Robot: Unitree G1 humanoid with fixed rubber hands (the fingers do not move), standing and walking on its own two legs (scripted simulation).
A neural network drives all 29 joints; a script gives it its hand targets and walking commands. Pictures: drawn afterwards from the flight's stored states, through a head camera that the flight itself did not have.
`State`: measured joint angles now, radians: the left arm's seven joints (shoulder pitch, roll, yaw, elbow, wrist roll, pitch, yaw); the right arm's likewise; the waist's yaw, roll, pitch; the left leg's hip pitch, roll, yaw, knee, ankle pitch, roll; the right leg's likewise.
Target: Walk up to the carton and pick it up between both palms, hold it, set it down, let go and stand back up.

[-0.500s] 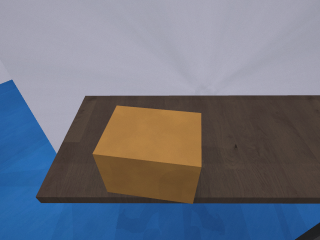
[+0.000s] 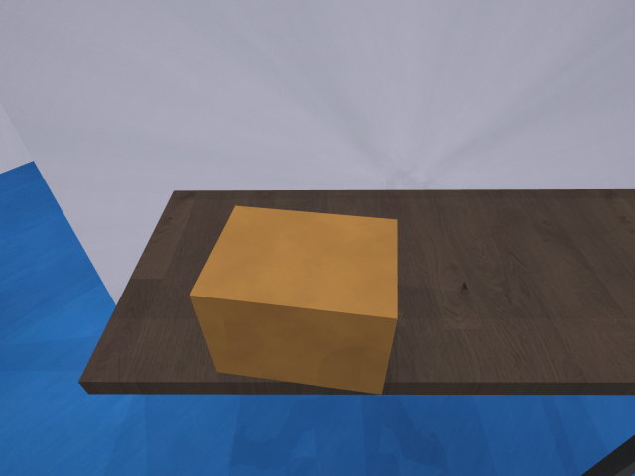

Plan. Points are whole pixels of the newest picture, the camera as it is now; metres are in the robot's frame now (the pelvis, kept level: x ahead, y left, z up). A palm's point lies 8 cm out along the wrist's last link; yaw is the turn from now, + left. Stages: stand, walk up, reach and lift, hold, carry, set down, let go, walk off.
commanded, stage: stand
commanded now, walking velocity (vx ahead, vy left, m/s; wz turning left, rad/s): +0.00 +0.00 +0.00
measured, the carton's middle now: (306, 296) +0.40 +0.02 +0.03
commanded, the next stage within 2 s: none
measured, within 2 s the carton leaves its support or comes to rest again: neither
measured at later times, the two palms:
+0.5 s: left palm out of the picture +0.08 +0.31 -0.10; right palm out of the picture +0.05 -0.29 -0.12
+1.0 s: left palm out of the picture +0.08 +0.31 -0.10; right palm out of the picture +0.05 -0.29 -0.12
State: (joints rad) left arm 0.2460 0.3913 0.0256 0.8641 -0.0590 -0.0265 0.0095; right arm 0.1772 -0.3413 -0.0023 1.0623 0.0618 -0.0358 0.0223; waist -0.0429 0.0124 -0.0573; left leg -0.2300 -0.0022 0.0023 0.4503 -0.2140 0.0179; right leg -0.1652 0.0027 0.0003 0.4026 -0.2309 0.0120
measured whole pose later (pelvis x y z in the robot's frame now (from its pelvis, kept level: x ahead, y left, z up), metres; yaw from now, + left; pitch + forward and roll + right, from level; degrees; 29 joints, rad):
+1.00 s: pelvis -0.01 +0.00 +0.00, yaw +0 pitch -1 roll -1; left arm 0.25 0.39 0.03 0.91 -0.06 -0.03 0.01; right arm 0.14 -0.34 0.00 1.09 0.06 -0.03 0.02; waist -0.04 0.02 0.00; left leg -0.23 0.00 0.00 0.45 -0.20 0.02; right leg -0.17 0.00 0.00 0.40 -0.22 0.01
